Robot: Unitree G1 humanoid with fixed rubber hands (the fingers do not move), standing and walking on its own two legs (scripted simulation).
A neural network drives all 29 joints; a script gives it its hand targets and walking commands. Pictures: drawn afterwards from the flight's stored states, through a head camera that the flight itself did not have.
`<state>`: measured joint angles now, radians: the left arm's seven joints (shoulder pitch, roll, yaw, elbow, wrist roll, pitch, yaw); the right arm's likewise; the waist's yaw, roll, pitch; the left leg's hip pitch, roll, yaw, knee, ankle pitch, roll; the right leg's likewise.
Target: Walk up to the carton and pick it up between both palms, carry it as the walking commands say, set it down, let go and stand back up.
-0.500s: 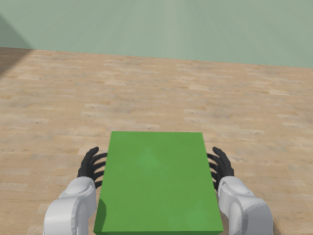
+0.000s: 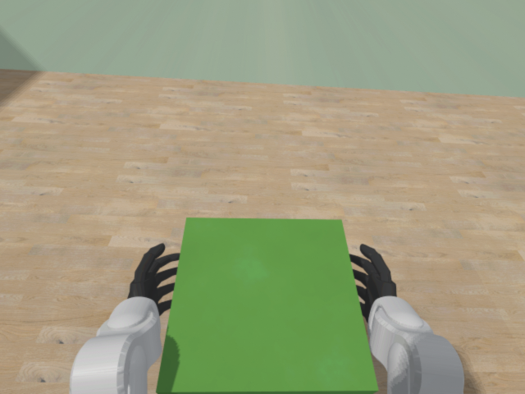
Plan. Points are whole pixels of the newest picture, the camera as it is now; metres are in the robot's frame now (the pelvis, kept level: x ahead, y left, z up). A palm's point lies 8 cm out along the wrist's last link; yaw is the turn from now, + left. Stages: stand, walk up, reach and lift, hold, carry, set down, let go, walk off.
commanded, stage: carry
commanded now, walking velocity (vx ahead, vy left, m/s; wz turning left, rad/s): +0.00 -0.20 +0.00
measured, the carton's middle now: (261, 325) +0.24 +0.00 +0.02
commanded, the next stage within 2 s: none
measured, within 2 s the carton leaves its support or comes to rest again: neither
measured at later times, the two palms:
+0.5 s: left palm (243, 344) +0.18 +0.03 +0.09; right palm (490, 333) +0.19 -0.27 +0.10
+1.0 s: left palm (379, 383) +0.14 -0.12 +0.09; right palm out of the picture +0.15 -0.42 +0.10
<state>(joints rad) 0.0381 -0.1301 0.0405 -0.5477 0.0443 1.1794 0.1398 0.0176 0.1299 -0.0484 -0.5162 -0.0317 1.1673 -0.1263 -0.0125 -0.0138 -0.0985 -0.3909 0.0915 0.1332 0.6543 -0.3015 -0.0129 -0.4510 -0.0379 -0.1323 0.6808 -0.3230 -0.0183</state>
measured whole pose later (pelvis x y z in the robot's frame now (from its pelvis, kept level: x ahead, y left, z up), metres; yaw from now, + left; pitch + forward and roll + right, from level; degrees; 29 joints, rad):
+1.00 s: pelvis -0.09 -0.28 +0.00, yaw +1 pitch +5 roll +0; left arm 0.05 -0.13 0.03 -0.58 0.04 1.17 0.14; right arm 0.04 0.13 -0.04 -0.55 -0.03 1.16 -0.13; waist -0.01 -0.02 -0.10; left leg -0.36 0.05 0.15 0.61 -0.33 0.00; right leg -0.46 0.01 -0.17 0.60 -0.23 -0.08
